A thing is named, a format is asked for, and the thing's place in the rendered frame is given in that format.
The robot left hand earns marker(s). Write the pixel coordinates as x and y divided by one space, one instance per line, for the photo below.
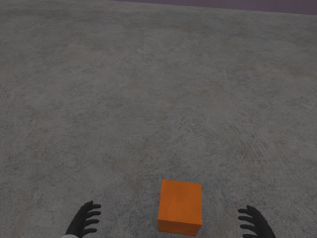
79 222

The robot right hand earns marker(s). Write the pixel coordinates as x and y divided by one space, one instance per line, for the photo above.
261 228

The carton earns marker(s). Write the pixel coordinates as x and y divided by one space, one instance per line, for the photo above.
180 207

